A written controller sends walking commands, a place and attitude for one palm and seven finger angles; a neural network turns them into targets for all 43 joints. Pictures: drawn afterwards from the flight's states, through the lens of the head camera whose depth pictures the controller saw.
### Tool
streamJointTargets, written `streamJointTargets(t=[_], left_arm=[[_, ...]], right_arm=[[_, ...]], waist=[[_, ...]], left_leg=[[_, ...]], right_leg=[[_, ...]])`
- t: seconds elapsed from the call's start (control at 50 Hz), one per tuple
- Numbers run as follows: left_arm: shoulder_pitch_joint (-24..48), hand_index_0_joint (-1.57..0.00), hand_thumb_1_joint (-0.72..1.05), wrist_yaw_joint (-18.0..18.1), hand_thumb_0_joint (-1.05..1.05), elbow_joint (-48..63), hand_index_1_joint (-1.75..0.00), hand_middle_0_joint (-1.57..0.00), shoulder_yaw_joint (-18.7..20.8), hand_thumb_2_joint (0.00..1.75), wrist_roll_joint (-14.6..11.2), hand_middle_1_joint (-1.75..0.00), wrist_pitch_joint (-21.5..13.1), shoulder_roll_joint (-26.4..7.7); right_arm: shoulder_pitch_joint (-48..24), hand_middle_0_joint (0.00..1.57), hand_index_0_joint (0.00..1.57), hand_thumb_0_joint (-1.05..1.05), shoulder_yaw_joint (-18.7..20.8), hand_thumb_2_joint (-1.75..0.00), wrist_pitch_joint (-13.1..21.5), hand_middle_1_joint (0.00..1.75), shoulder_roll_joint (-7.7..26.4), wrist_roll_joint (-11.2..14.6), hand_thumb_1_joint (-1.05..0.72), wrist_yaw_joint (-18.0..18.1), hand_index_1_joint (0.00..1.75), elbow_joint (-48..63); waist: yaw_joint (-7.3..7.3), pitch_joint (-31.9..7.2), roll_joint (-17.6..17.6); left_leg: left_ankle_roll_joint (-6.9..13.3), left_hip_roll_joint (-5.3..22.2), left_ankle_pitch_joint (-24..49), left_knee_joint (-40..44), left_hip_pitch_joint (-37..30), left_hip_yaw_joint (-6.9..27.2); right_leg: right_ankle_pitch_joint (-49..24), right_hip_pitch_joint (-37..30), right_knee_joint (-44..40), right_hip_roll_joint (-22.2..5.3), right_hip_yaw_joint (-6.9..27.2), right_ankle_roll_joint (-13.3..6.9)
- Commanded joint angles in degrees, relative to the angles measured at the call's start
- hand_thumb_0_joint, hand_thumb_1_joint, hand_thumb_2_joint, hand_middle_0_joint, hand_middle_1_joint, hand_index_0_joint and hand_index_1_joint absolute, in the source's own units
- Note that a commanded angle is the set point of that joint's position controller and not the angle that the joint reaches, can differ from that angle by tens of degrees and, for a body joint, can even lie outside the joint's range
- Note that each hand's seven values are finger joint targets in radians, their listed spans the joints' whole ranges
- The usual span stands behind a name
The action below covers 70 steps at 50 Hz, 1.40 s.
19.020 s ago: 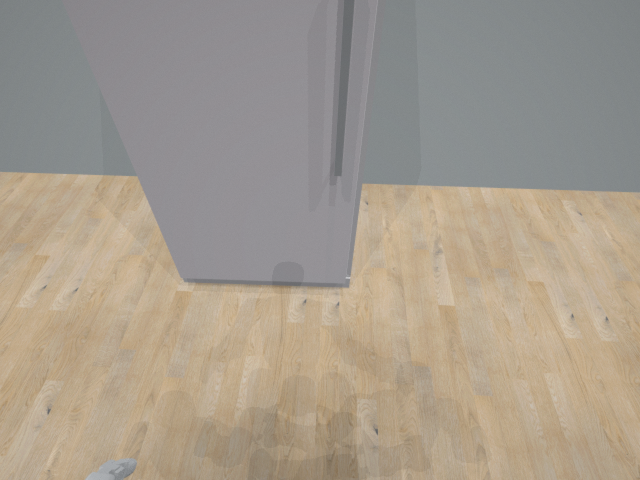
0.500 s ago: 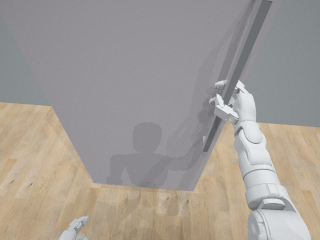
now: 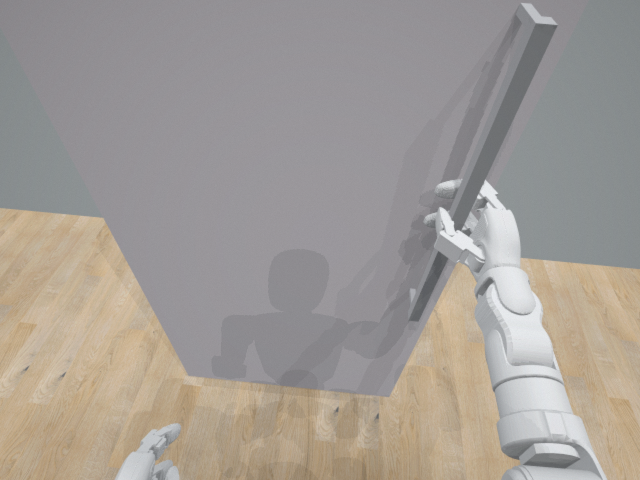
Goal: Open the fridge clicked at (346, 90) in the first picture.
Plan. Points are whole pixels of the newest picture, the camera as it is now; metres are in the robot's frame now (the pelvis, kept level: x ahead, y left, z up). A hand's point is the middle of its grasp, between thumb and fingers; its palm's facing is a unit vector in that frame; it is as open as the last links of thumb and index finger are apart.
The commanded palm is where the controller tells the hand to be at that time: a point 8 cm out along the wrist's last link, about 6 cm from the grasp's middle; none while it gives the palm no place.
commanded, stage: pull the door a little, standing still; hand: right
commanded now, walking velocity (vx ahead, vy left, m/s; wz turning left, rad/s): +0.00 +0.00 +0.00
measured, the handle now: (452, 211) +0.45 -0.14 +0.12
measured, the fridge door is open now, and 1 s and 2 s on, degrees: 0 22 48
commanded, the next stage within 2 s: walk backward, drawing the door open in 0.42 s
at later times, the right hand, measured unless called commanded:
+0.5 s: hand (443, 269) +0.34 -0.11 +0.13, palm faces -0.04 +1.00 +0.01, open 5.9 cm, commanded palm +0.27 -0.16 +0.13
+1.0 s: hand (413, 389) +0.20 -0.06 +0.12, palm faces -0.03 +0.98 -0.18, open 6.0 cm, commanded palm +0.17 -0.11 +0.13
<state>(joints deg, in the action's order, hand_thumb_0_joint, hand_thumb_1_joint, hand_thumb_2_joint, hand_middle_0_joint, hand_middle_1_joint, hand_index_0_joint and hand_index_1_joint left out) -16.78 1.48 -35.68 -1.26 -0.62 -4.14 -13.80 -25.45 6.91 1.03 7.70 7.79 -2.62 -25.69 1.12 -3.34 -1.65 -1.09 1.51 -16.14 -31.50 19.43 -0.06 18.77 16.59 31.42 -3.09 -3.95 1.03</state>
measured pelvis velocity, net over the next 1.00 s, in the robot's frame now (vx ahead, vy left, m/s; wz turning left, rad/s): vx -0.04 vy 0.03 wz -0.06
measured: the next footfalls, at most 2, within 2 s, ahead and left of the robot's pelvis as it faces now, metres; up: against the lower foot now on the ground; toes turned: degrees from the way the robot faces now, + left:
right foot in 1.48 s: -0.05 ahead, -0.07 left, +0.00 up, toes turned -7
left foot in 1.64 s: -0.08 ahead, +0.28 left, +0.00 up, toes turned -18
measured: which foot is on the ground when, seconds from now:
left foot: down 0.00-1.00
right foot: down 0.00-1.00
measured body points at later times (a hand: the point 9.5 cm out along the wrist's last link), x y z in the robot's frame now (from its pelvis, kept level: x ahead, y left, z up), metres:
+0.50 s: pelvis +0.03 +0.00 +0.00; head +0.03 +0.01 +0.45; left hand +0.18 +0.22 -0.09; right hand +0.33 -0.16 +0.13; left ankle +0.00 +0.13 -0.73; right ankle -0.03 -0.13 -0.73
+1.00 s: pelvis -0.04 +0.03 +0.01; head -0.04 +0.05 +0.46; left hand +0.16 +0.22 -0.07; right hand +0.19 -0.11 +0.13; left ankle +0.00 +0.13 -0.73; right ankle -0.03 -0.13 -0.73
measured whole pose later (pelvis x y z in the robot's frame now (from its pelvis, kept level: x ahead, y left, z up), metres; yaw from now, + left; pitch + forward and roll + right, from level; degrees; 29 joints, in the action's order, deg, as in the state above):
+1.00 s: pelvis -0.04 +0.03 +0.01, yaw -3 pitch -1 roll -1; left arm -8.5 3.2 -27.0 -3.7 1.9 6.0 -9.2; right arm 14.9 -10.0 1.8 8.2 -1.0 4.0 17.0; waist 1.9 -0.1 -3.0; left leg 0.5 1.8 -11.1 -26.4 14.7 -4.3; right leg 10.7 12.3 23.6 -2.8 -0.1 2.6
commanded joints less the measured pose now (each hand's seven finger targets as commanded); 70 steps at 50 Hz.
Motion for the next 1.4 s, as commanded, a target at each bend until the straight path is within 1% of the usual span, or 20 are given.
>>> streamJointTargets(t=[0.0,0.1,0.16,0.24,0.42,0.48,0.5,0.52,0.54,0.58,0.66,0.7,0.8,0.88,0.98,1.14,1.26,1.3,1.34,1.38], left_arm=[[3.0,-0.2,0.9,1.0,0.0,7.0,-0.3,-0.2,2.4,0.9,0.1,-0.3,-2.1,-6.3],[3.7,-0.2,0.9,0.7,0.0,7.9,-0.3,-0.2,2.3,0.9,0.2,-0.3,-1.6,-5.8],[4.1,-0.2,0.9,0.3,0.0,9.0,-0.3,-0.2,2.4,0.9,0.4,-0.3,-1.2,-5.9],[5.4,-0.2,0.9,-0.2,0.0,10.6,-0.3,-0.2,2.1,0.9,0.3,-0.3,-0.9,-5.4],[9.0,-0.2,0.9,-1.5,0.0,15.2,-0.3,-0.2,1.6,0.9,0.2,-0.3,0.7,-4.0],[10.4,-0.2,0.9,-1.6,0.0,16.5,-0.3,-0.2,1.5,0.9,0.3,-0.3,1.1,-3.7],[10.9,-0.2,0.9,-1.4,0.0,16.5,-0.3,-0.2,1.4,0.9,0.3,-0.3,1.2,-3.8],[9.0,-0.2,0.9,1.6,0.0,15.6,-0.3,-0.2,0.7,0.9,0.3,-0.3,2.0,-4.1],[8.0,-0.2,0.9,3.0,0.0,13.2,-0.3,-0.2,1.4,0.9,1.3,-0.3,2.8,-3.6],[8.8,-0.2,0.9,3.6,0.0,13.7,-0.3,-0.2,0.9,0.9,2.0,-0.3,4.2,-3.6],[11.1,-0.2,0.9,3.3,0.0,15.2,-0.3,-0.2,0.6,0.9,2.3,-0.3,6.4,-3.5],[12.2,-0.2,0.9,3.1,0.0,16.2,-0.3,-0.2,0.5,0.9,2.5,-0.3,7.0,-3.1],[12.5,-0.2,0.9,2.6,0.0,17.5,-0.3,-0.2,0.2,0.9,2.9,-0.3,7.9,-2.2],[13.5,-0.2,0.9,2.4,0.0,17.7,-0.3,-0.2,0.3,0.9,2.9,-0.3,7.8,-1.6],[15.4,-0.2,0.9,2.6,0.0,17.2,-0.3,-0.2,0.4,0.9,2.5,-0.3,6.7,-0.4],[13.7,-0.2,0.9,3.6,0.0,14.4,-0.3,-0.2,1.5,0.9,1.9,-0.3,3.8,0.1],[12.7,-0.2,0.9,4.8,0.0,12.1,-0.3,-0.2,2.1,0.9,1.8,-0.3,0.5,0.4],[12.1,-0.2,0.9,5.0,0.0,11.3,-0.3,-0.2,2.1,0.9,1.9,-0.3,-0.4,1.4],[10.1,-0.2,0.9,4.8,0.0,10.1,-0.3,-0.2,1.9,0.9,1.6,-0.3,-0.9,2.2],[8.1,-0.2,0.9,4.6,0.0,9.7,-0.3,-0.2,1.4,0.9,1.4,-0.3,-0.8,1.6]], right_arm=[[-24.5,0.45,0.45,0.0,0.7,-0.9,2.4,1.4,6.5,-0.2,-0.9,0.6,1.4,13.4],[-17.2,0.45,0.45,0.0,-0.6,-0.9,1.4,1.4,4.5,-0.4,-0.9,0.5,1.4,15.3],[-11.9,0.45,0.45,0.0,-0.2,-0.9,1.0,1.4,4.9,-0.2,-0.9,-0.1,1.4,17.4],[-5.8,0.45,0.45,0.0,-0.7,-0.9,0.4,1.4,4.3,0.4,-0.9,-1.0,1.4,24.4],[21.2,0.45,0.45,0.0,-3.2,-0.9,-3.7,1.4,2.9,0.5,-0.9,-1.0,1.4,47.1],[29.7,0.45,0.45,0.0,-5.1,-0.9,-5.5,1.4,2.2,0.1,-0.9,-0.3,1.4,55.6],[27.3,0.45,0.45,0.0,-4.8,-0.9,-5.8,1.4,3.7,-0.2,-0.9,0.0,1.4,59.8],[2.7,0.45,0.45,0.0,-2.7,-0.9,1.0,1.4,15.5,-5.0,-0.9,3.4,1.4,65.1],[15.7,0.45,0.45,0.0,-4.5,-0.9,1.8,1.4,9.5,-5.2,-0.9,4.6,1.4,53.8],[23.8,0.45,0.45,0.0,-9.3,-0.9,2.9,1.4,5.2,-6.5,-0.9,4.7,1.4,53.6],[28.8,0.45,0.45,0.0,-11.2,-0.9,4.6,1.4,5.4,-7.0,-0.9,5.2,1.4,57.2],[31.3,0.45,0.45,0.0,-11.9,-0.9,5.0,1.4,4.7,-7.1,-0.9,5.5,1.4,57.6],[33.5,0.45,0.45,0.0,-13.4,-0.9,5.9,1.4,3.9,-8.3,-0.9,6.0,1.4,58.7],[33.1,0.45,0.45,0.0,-14.3,-0.9,6.3,1.4,3.7,-9.3,-0.9,6.5,1.4,58.9],[31.1,0.45,0.45,0.0,-15.1,-0.9,7.1,1.4,3.6,-10.1,-0.9,7.1,1.4,58.7],[30.5,0.45,0.45,0.0,-15.0,-0.9,6.8,1.4,5.5,-11.3,-0.9,8.4,1.4,61.4],[29.5,0.45,0.45,0.0,-13.8,-0.9,5.3,1.4,7.5,-11.6,-0.9,8.6,1.4,66.2],[28.6,0.45,0.45,0.0,-13.4,-0.9,5.0,1.4,7.8,-11.5,-0.9,8.6,1.4,68.3],[26.6,0.45,0.45,0.0,-12.1,-0.9,4.5,1.4,8.9,-11.7,-0.9,8.7,1.4,69.3],[25.5,0.45,0.45,0.0,-11.7,-0.9,3.2,1.4,8.4,-11.5,-0.9,8.2,1.4,67.4]], waist=[[-0.41,-16.0,3.8],[-2.12,-18.6,1.8],[-3.16,-19.3,5.0],[-4.24,-19.4,4.0],[-6.14,-17.0,2.8],[-5.51,-14.6,3.6],[-4.97,-14.3,1.5],[0.41,-11.0,3.5],[0.95,-9.9,5.9],[0.64,-10.5,2.9],[0.6,-12.0,-0.1],[0.35,-11.6,0.2],[0.81,-12.0,0.2],[0.99,-9.6,0.1],[1.15,-3.2,3.8],[1.61,-4.3,4.7],[2.03,-2.0,3.7],[1.99,-2.7,5.9],[2.28,-3.1,11.0],[2.84,-2.8,12.2]], left_leg=[[2.4,-1.9,27.8,0.7,-10.6,-2.4],[2.7,-1.6,30.5,-0.2,-12.6,-2.6],[2.7,-1.6,33.4,-0.5,-14.7,-2.7],[2.8,-1.3,35.6,-0.6,-16.5,-2.6],[2.6,-0.7,40.2,-0.3,-20.1,-2.8],[2.3,-0.7,40.0,-0.1,-19.3,-3.0],[2.3,-0.7,38.6,0.0,-18.5,-2.9],[1.1,2.6,40.8,5.9,-12.5,2.3],[1.5,3.6,39.1,6.7,-10.1,1.2],[1.2,2.9,40.7,5.0,-8.9,-0.7],[-0.2,0.4,32.7,2.3,-6.1,-3.0],[-0.4,-0.1,28.4,2.6,-6.4,-3.0],[-0.7,-0.3,32.4,3.6,-8.5,-4.1],[-1.3,-1.4,22.2,5.2,-7.0,-4.3],[-0.5,0.0,3.1,13.4,-4.6,-2.7],[1.8,2.5,-12.2,14.5,4.1,-3.6],[2.9,2.5,-18.6,6.5,4.9,-2.2],[4.1,4.9,-21.6,9.2,4.4,-0.9],[6.1,10.7,-26.8,15.2,9.3,-1.8],[7.7,13.0,-23.6,13.0,12.4,-7.0]], right_leg=[[-23.1,-3.3,-1.5,2.5,0.5,-2.0],[-27.4,-4.6,-1.1,2.6,0.5,-1.8],[-30.5,-5.0,-1.0,2.3,0.6,-1.9],[-33.3,-5.7,-1.6,1.9,0.3,-1.7],[-37.5,-7.1,-2.6,1.3,-0.1,-1.7],[-35.6,-7.1,-2.5,1.3,0.0,-1.9],[-34.9,-7.6,-2.6,1.3,0.2,-1.9],[-30.3,-10.4,-0.7,0.6,-0.2,-3.3],[-28.9,-12.0,0.4,0.7,1.1,-3.5],[-37.7,-14.8,-0.5,-0.4,1.9,-3.5],[-50.8,-20.2,-2.7,-2.8,4.6,-3.5],[-50.2,-18.9,-4.0,-3.4,5.4,-3.4],[-49.6,-17.0,-5.2,-2.0,6.3,-3.0],[-40.0,-13.6,-7.9,-2.3,7.9,-3.4],[-9.9,-4.2,-11.9,0.1,6.8,-3.1],[-4.0,-8.5,-3.7,2.1,5.3,-2.0],[6.3,0.7,-1.7,2.0,11.4,-2.0],[5.4,2.6,4.5,3.6,8.4,-1.0],[3.5,0.5,19.6,6.0,0.5,0.6],[7.8,-0.2,28.6,4.3,-1.0,0.4]])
